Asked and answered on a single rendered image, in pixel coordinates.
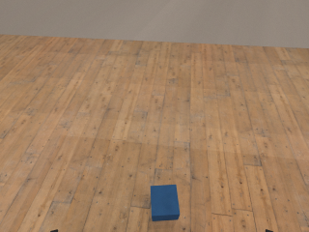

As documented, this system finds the carton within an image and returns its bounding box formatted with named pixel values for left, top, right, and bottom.
left=150, top=185, right=180, bottom=221

